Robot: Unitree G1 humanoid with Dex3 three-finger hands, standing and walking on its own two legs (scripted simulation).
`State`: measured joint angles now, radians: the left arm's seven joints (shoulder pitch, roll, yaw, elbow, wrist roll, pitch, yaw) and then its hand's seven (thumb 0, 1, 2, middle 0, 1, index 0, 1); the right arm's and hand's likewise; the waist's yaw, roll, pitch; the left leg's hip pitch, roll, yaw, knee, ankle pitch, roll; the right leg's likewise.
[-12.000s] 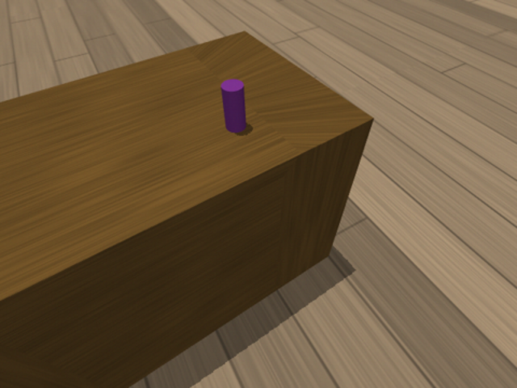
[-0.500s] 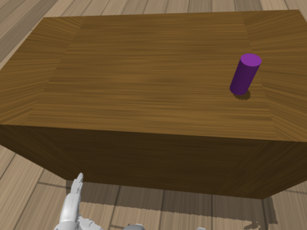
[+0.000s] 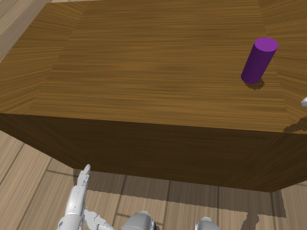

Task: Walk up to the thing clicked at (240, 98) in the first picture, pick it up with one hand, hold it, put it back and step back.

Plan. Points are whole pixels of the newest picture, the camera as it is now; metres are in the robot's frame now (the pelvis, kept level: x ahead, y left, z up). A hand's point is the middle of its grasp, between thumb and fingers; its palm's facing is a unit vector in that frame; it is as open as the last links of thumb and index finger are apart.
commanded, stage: close in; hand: right
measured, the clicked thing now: (257, 62) +0.55 -0.19 +0.07
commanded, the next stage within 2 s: rest palm in 0.60 s
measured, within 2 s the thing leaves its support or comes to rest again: leaves its support in 1.90 s
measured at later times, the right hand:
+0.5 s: hand (270, 67) +0.52 -0.21 +0.09, palm faces +0.14 +0.99 +0.00, open 17.8 cm
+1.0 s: hand (253, 67) +0.52 -0.18 +0.08, palm faces +0.16 +0.99 +0.02, open 17.3 cm
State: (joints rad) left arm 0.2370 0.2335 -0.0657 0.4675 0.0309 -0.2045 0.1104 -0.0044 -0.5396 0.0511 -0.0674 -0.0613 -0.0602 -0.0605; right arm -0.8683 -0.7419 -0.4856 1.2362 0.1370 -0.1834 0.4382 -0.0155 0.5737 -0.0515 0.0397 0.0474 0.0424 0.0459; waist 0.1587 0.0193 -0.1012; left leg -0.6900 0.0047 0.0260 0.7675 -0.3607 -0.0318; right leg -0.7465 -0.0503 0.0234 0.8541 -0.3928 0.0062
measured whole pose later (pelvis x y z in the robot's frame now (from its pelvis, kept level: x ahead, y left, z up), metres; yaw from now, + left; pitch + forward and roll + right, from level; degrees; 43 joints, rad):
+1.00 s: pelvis -0.01 +0.00 -0.02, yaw +1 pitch +19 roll +2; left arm 0.34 0.23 0.02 0.19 0.03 -0.06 -0.01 -0.01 -0.58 0.08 -0.06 -0.05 -0.04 -0.06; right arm -0.94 -0.49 -0.45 1.17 0.03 -0.26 0.05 -0.02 0.52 -0.05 0.09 0.06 0.08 0.05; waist 0.20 -0.02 -0.12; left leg -0.83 -0.01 0.00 0.93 -0.42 -0.03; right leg -0.87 -0.06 0.01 0.99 -0.45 0.01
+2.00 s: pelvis +0.00 +0.00 -0.02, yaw +1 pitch +19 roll +3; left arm 0.32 0.25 0.03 0.18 0.03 -0.04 -0.01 -0.01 -0.56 0.07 -0.07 -0.06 -0.06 -0.06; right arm -1.00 -0.51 -0.45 1.20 0.01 -0.25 0.04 -0.01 0.16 -1.08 0.86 1.12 0.90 1.13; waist 0.21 -0.02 -0.12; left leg -0.82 -0.01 0.00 0.90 -0.42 -0.03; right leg -0.86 -0.06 0.01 0.97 -0.45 0.01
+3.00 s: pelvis +0.02 +0.01 +0.01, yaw +1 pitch +15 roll +1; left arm 0.31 0.24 0.03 0.31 0.01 -0.07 0.00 -0.01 -0.55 0.07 -0.06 -0.06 -0.05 -0.05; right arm -1.00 -0.48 -0.39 1.13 0.05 -0.14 0.05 -0.01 0.18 -1.15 0.83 1.19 0.87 1.21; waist 0.15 -0.02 -0.11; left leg -0.63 0.01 -0.01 0.74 -0.37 -0.03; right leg -0.65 -0.05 -0.01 0.78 -0.39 0.01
